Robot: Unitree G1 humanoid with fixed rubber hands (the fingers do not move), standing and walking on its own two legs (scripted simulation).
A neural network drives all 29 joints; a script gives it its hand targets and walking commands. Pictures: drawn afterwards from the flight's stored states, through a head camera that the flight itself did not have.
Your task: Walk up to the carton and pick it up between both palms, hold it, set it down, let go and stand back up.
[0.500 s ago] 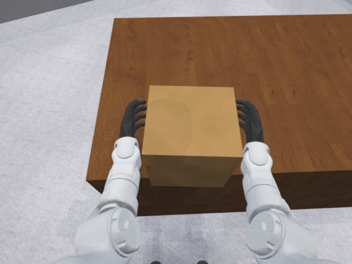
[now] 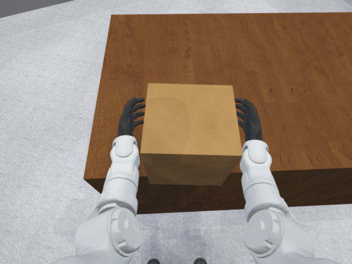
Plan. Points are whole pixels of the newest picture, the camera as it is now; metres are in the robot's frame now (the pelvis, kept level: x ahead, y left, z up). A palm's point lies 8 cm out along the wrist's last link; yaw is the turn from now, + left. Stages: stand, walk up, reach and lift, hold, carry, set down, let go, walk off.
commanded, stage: set down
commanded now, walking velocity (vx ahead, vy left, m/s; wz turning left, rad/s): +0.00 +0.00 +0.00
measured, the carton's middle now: (187, 138) +0.41 +0.00 -0.04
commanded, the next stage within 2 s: none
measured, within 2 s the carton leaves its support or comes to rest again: neither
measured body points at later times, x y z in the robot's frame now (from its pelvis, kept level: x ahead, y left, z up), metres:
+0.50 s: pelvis -0.01 +0.00 -0.03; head +0.09 +0.00 +0.41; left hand +0.44 +0.17 +0.00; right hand +0.44 -0.16 +0.00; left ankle -0.01 +0.11 -0.75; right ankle -0.01 -0.10 -0.75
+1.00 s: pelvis -0.03 -0.01 -0.03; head +0.05 -0.01 +0.42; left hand +0.44 +0.18 +0.07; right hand +0.45 -0.19 +0.07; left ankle -0.01 +0.12 -0.75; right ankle -0.01 -0.10 -0.75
